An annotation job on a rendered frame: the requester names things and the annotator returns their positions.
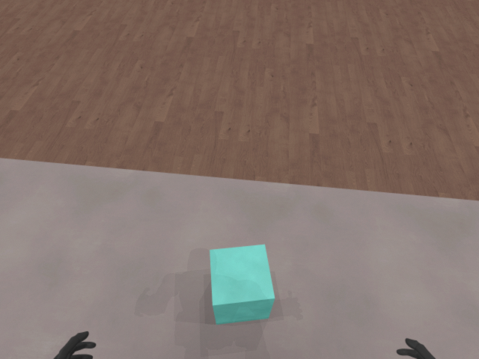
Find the robot right hand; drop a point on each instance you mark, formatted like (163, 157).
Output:
(418, 350)

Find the carton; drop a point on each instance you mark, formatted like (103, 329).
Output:
(241, 284)

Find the robot left hand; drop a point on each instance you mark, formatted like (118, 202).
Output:
(74, 344)

